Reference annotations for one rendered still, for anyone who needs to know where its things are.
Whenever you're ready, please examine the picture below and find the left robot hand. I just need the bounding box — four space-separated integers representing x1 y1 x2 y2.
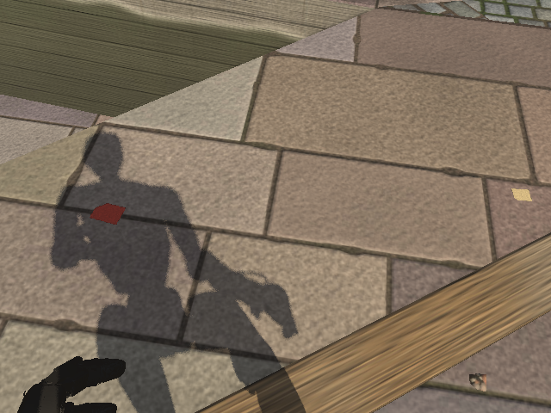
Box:
17 356 126 413

